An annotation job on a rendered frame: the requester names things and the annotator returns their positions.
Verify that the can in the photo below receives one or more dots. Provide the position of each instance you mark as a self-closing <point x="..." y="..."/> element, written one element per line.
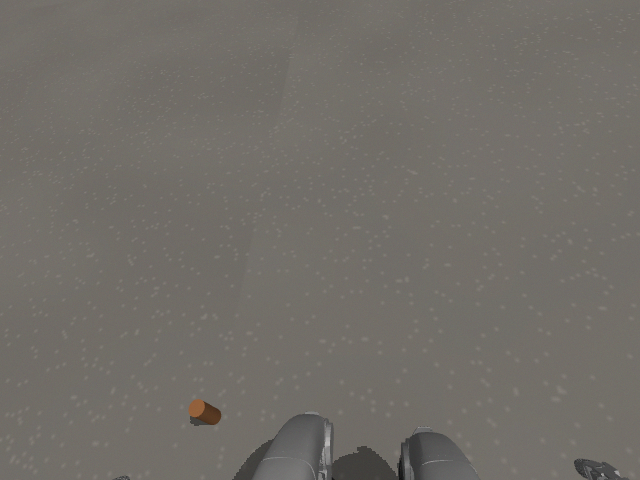
<point x="204" y="412"/>

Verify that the right robot hand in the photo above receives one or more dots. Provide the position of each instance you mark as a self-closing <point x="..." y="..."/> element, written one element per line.
<point x="593" y="470"/>

